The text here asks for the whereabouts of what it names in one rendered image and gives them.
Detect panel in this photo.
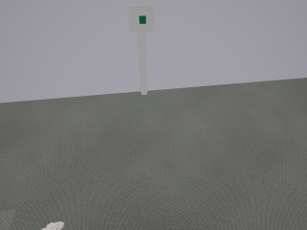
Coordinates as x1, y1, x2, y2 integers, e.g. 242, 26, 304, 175
129, 4, 155, 95

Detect button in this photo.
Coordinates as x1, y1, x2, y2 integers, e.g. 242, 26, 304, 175
139, 15, 146, 24

